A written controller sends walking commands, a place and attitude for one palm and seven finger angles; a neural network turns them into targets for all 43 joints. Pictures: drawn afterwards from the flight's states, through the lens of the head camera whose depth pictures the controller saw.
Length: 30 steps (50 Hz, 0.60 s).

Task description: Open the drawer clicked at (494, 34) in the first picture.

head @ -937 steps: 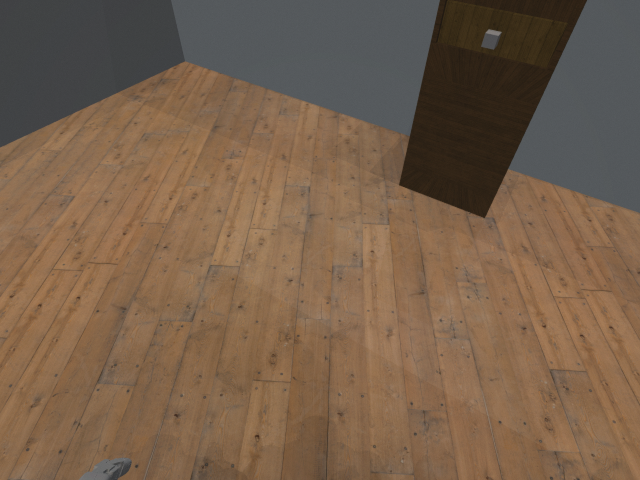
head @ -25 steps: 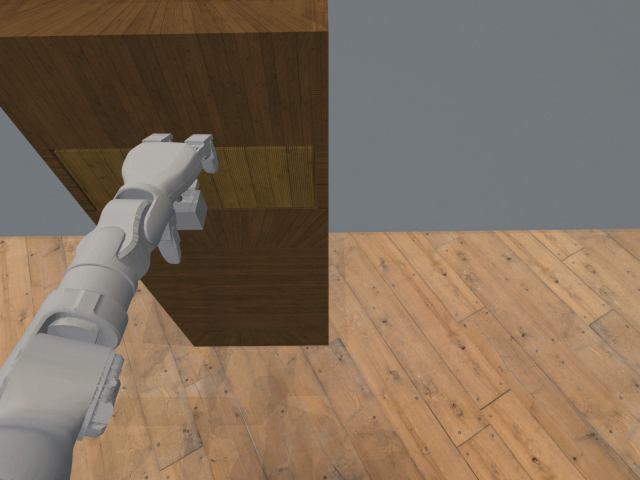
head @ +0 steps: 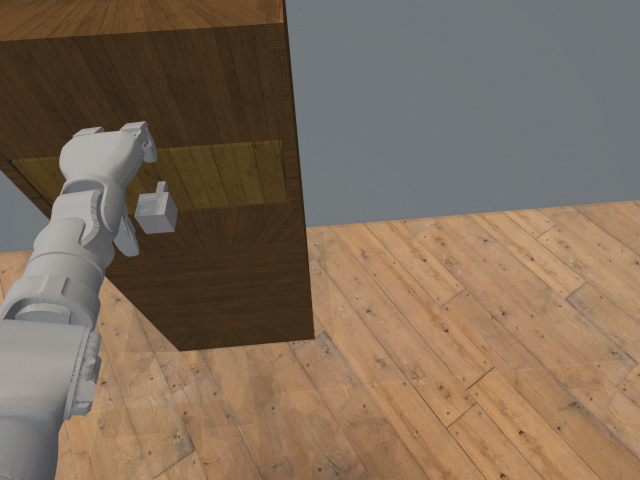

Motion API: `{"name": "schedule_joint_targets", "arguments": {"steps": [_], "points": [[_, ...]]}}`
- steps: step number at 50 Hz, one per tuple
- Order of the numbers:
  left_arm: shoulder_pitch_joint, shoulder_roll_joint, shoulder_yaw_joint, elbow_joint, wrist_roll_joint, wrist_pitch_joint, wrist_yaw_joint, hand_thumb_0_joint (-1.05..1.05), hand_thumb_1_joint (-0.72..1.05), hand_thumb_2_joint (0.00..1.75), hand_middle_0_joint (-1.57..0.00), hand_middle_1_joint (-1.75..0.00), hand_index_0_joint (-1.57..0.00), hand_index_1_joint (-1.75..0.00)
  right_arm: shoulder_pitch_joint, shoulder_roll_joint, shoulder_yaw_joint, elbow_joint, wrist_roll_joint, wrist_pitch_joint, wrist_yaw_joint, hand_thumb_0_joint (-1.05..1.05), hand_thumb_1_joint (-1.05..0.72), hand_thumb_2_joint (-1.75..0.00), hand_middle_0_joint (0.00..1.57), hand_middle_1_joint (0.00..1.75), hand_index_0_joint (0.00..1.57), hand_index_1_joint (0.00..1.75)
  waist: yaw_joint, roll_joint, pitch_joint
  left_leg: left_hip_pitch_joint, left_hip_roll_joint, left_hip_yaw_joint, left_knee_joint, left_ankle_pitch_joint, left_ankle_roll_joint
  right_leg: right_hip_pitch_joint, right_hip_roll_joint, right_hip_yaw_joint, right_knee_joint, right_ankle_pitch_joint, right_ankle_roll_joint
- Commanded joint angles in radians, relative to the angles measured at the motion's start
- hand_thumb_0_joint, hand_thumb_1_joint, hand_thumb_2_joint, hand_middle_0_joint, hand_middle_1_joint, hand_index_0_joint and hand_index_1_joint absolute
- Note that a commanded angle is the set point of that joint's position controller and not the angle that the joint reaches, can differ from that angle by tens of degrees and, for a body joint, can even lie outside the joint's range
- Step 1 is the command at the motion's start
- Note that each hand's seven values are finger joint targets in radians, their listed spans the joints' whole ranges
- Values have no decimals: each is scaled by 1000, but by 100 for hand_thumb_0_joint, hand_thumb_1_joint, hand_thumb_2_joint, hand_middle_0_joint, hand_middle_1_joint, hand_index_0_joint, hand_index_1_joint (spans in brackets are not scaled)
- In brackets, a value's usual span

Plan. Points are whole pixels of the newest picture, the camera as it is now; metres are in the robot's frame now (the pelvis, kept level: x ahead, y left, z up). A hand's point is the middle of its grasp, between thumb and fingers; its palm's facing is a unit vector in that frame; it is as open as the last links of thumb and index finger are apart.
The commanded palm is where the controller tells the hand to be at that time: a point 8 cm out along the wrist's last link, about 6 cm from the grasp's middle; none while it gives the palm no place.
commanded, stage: move the hooked fingers above the handle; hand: left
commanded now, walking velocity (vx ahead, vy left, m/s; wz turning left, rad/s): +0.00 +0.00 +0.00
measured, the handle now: (159, 202) +0.52 +0.23 +0.01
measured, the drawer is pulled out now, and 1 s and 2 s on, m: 0.00 0.00 0.00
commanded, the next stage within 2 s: lower the fingers behind the handle in 0.52 s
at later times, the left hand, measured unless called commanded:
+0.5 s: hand (141, 182) +0.49 +0.22 +0.08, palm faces +0.06 -0.02 -1.00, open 13.3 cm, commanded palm +0.47 +0.26 +0.13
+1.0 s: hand (124, 215) +0.47 +0.26 +0.04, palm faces -0.08 -0.04 -1.00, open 13.8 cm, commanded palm +0.47 +0.26 +0.10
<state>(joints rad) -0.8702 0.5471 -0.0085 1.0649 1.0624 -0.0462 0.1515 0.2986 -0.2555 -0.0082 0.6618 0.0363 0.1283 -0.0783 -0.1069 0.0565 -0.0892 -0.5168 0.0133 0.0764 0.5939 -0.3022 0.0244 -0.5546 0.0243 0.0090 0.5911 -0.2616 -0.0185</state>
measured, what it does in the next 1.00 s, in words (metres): stands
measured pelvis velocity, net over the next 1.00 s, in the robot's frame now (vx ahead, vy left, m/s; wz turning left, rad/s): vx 0.00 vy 0.01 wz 0.04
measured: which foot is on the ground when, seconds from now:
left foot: down 0.00-1.00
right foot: down 0.00-1.00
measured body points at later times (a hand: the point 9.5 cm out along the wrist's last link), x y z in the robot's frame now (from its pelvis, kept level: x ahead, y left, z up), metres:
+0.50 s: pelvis +0.00 +0.02 -0.01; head +0.07 +0.01 +0.44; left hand +0.49 +0.22 +0.14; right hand +0.04 -0.25 -0.14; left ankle -0.01 +0.11 -0.73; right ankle +0.01 -0.11 -0.73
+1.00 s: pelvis +0.00 +0.01 -0.01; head +0.10 +0.02 +0.43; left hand +0.47 +0.26 +0.10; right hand -0.01 -0.29 -0.13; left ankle -0.01 +0.11 -0.73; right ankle +0.01 -0.11 -0.73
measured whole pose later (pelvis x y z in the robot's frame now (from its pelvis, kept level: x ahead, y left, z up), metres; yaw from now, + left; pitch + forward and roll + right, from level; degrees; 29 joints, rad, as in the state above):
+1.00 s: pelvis +0.00 +0.01 -0.01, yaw +2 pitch +17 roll -1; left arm -0.86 0.58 -0.05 1.00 1.06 -0.22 0.18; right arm 0.41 -0.30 -0.07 0.73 0.00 0.09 -0.07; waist -0.10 0.03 -0.10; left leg -0.68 0.00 0.03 0.72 -0.34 0.04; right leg -0.68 0.01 -0.04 0.67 -0.29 -0.01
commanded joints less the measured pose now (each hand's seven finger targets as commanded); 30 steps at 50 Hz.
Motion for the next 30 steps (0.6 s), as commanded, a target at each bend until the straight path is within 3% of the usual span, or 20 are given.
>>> {"name": "schedule_joint_targets", "arguments": {"steps": [1, 3, 6, 8, 9, 10, 12, 13, 14, 16, 17, 19, 22, 23, 26, 28, 30], "points": [[-398, 300, 36, -192, -1, -50, 15, 0, -50, 30, -30, -120, -30, -120, 93, -164, -69, -82, -7, -40, -21, 0, -90, -90, 20, 30, 20, 30, 12, -64, -319, 56, -36, -24, -28, 160, 29, 217, -11, 18, -65, 183, 4], [-468, 225, -17, -261, -15, -100, 7, 0, -50, 30, -30, -120, -30, -120, 121, -161, -85, -70, -13, -52, -16, 0, -90, -90, 20, 30, 20, 30, -25, -71, -357, 113, -34, -38, -4, 190, 34, 180, -6, 19, -63, 192, 4], [-530, 179, -40, -382, -45, -167, 12, 0, -50, 30, -30, -120, -30, -120, 152, -158, -105, -49, -24, -61, -11, 0, -90, -90, 20, 30, 20, 30, -32, 31, -443, 224, -37, -60, 25, 259, 30, 123, 2, 14, -46, 204, -5], [-574, 170, -42, -405, -60, -185, 28, 0, -50, 30, -30, -120, -30, -120, 167, -161, -110, -28, -29, -63, -7, 0, -90, -90, 20, 30, 20, 30, -47, 23, -447, 242, -38, -74, 43, 294, 28, 91, 8, 6, -38, 211, -8], [-610, 161, -51, -428, -60, -188, 46, 0, -50, 30, -30, -120, -30, -120, 172, -163, -112, -16, -32, -65, -3, 0, -90, -90, 20, 30, 20, 30, -54, 54, -455, 264, -35, -84, 45, 303, 23, 56, 10, -1, -31, 201, -9], [-598, 186, -15, -415, -56, -181, 68, 0, -50, 30, -30, -120, -30, -120, 178, -164, -113, -7, -33, -64, 3, 0, -90, -90, 20, 30, 20, 30, -37, 58, -455, 267, -36, -95, 47, 323, 18, 44, 16, -12, -19, 195, -15], [-604, 218, 20, -376, -43, -152, 116, 0, -50, 30, -30, -120, -30, -120, 178, -167, -108, 8, -36, -62, 14, 0, -90, -90, 20, 30, 20, 30, -29, 78, -446, 259, -32, -101, 49, 352, 9, 21, 21, -28, -4, 195, -21], [-583, 275, 68, -326, -36, -127, 137, 0, -50, 30, -30, -120, -30, -120, 177, -172, -101, 12, -38, -59, 18, 0, -90, -90, 20, 30, 20, 30, -13, 68, -433, 218, -35, -99, 47, 359, 6, 38, 22, -31, 0, 199, -23], [-571, 291, 80, -271, -22, -92, 160, 0, -50, 30, -30, -120, -30, -120, 166, -171, -94, 15, -37, -54, 23, 0, -90, -90, 20, 30, 20, 30, -15, 58, -407, 182, -34, -96, 42, 340, 5, 34, 22, -37, 7, 190, -22], [-536, 326, 112, -213, 0, -21, 186, 0, -50, 30, -30, -120, -30, -120, 149, -171, -85, 8, -40, -49, 35, 0, -90, -90, 20, 30, 20, 30, 21, 78, -425, 145, -34, -86, 38, 372, -2, 70, 20, -45, 27, 218, -27], [-521, 305, 90, -189, 11, 16, 187, 0, -50, 30, -30, -120, -30, -120, 140, -169, -81, 0, -40, -44, 41, 0, -90, -90, 20, 30, 20, 30, 25, 84, -419, 142, -31, -83, 36, 396, -7, 73, 22, -52, 32, 231, -28], [-575, 322, 87, -196, 25, 60, 191, 0, -50, 30, -30, -120, -30, -120, 133, -172, -81, -5, -37, -34, 44, 0, -90, -90, 20, 30, 20, 30, 14, 47, -437, 139, -27, -73, 34, 408, -4, 104, 21, -47, 25, 259, -21], [-562, 330, 76, -139, 26, 114, 175, 0, -50, 30, -30, -120, -30, -120, 109, -172, -71, -13, -27, -20, 36, 0, -90, -90, 20, 30, 20, 30, 9, -39, -395, 91, -31, -61, 4, 300, 7, 143, 17, -38, -4, 213, -11], [-572, 344, 85, -122, 23, 119, 164, 0, -50, 30, -30, -120, -30, -120, 107, -176, -67, -13, -27, -17, 28, 0, -90, -90, 20, 30, 20, 30, 5, -71, -386, 80, -30, -63, -3, 286, 11, 154, 14, -36, -12, 209, -10], [-539, 367, 82, -92, 22, 125, 123, 0, -50, 30, -30, -120, -30, -120, 90, -172, -55, -32, -17, -13, 12, 0, -90, -90, 20, 30, 20, 30, 21, -83, -371, 61, -33, -55, -25, 217, 16, 180, 6, -26, -25, 167, -5], [-534, 370, 82, -63, 7, 112, 95, 0, -50, 30, -30, -120, -30, -120, 85, -172, -49, -39, -16, -11, -2, 0, -90, -90, 20, 30, 20, 30, 10, -121, -351, 51, -31, -52, -33, 182, 21, 193, 1, -19, -40, 149, 0], [-500, 373, 79, -64, -3, 84, 70, 0, -50, 30, -30, -120, -30, -120, 84, -167, -44, -57, -10, -14, -11, 0, -90, -90, 20, 30, 20, 30, 22, -106, -335, 37, -32, -50, -43, 135, 21, 192, -4, -16, -43, 110, 1]]}}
